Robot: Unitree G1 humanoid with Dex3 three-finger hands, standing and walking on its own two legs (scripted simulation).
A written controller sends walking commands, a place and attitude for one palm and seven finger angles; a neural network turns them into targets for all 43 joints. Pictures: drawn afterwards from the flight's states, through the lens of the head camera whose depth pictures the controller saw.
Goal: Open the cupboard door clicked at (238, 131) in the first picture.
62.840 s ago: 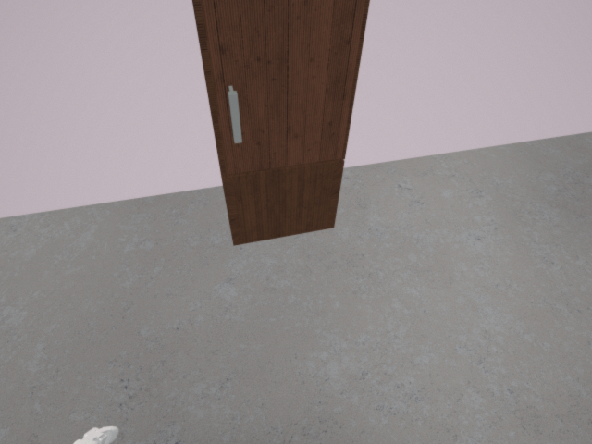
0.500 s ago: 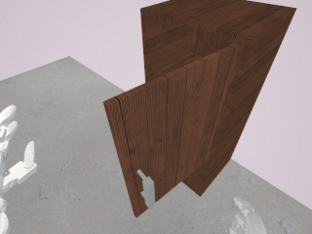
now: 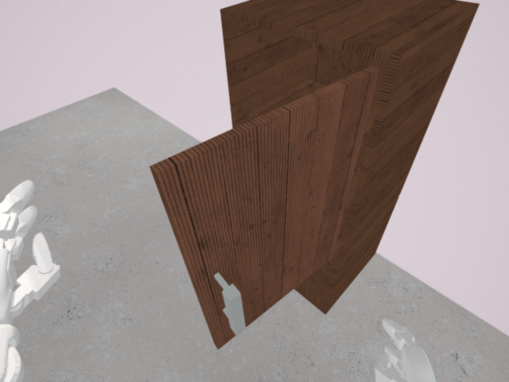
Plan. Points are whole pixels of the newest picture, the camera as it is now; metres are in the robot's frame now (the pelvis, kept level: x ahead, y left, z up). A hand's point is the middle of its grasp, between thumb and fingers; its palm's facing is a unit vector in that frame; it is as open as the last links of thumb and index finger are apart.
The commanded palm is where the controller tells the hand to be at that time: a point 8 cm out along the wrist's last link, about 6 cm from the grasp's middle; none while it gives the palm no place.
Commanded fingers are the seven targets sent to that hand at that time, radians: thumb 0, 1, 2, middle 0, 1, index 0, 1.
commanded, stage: step back with the hand held close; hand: left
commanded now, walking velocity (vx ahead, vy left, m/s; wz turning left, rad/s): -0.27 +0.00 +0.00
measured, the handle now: (229, 304) +0.29 +0.10 -0.11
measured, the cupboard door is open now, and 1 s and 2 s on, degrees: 83 83 83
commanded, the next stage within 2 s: stop stepping back and stand still in 0.96 s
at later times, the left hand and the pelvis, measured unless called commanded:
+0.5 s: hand (13, 308) +0.14 +0.29 +0.16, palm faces +0.37 -0.78 -0.50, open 7.4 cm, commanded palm +0.09 +0.32 +0.18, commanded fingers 0.00 0.90 0.90 -0.20 -0.30 -0.20 -0.30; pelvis -0.06 +0.03 +0.00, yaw -2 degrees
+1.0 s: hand out of the picture +0.00 +0.33 +0.16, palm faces +0.57 -0.70 -0.43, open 7.5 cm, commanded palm -0.08 +0.35 +0.18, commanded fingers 0.00 0.90 0.90 -0.20 -0.30 -0.20 -0.30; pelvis -0.18 +0.04 -0.02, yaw +7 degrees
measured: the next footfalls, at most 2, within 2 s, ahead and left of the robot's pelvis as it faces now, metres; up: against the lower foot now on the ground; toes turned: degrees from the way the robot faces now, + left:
left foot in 0.90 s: -0.05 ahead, +0.13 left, +0.00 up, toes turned +8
right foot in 1.30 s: -0.39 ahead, -0.07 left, +0.00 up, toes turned -4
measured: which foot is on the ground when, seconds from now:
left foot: down 0.00-0.78, up 0.80-0.88, down 0.90-1.00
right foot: down 0.00-0.90, up 0.92-1.00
